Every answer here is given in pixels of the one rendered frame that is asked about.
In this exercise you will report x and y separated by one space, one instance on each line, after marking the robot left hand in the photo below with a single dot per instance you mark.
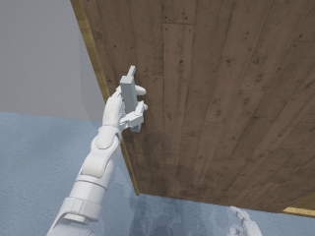
115 109

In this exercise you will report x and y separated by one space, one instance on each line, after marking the left robot upper arm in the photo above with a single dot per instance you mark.
69 230

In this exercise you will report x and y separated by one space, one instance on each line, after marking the robot right hand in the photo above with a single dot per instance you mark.
249 227

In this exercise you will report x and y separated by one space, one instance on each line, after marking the left robot forearm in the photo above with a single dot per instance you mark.
84 202

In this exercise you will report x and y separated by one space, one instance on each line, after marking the handle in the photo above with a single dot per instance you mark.
128 89

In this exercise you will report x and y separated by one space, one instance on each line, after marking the wardrobe door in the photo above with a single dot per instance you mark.
306 203
230 90

